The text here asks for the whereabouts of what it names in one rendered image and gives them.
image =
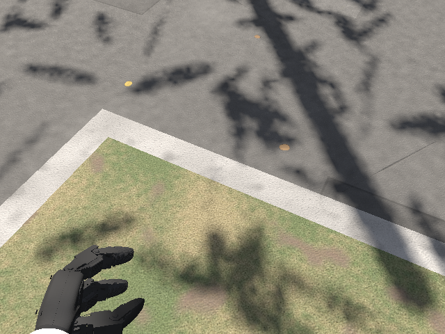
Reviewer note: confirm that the robot left hand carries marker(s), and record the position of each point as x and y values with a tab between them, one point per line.
68	295

